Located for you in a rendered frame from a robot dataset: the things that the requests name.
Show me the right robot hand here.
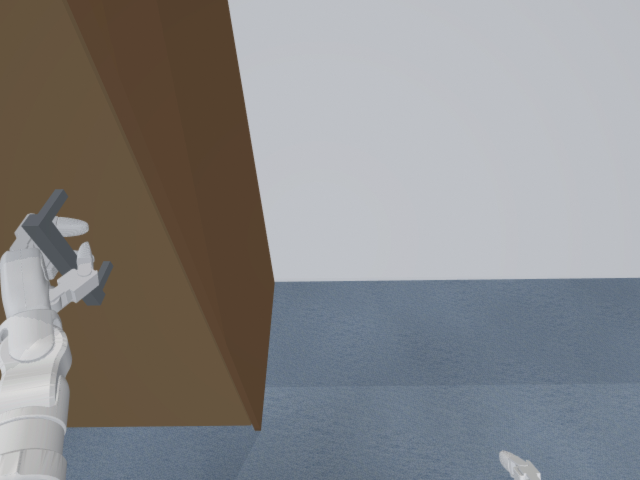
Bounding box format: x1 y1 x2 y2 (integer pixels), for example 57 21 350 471
499 450 541 480

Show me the wardrobe door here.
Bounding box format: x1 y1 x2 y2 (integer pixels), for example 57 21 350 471
0 0 252 427

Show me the handle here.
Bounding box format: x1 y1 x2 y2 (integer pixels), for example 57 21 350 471
22 189 113 306

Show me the left robot forearm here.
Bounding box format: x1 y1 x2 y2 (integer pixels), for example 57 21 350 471
0 309 72 480

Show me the left robot hand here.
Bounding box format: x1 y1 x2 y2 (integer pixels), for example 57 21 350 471
0 213 99 319

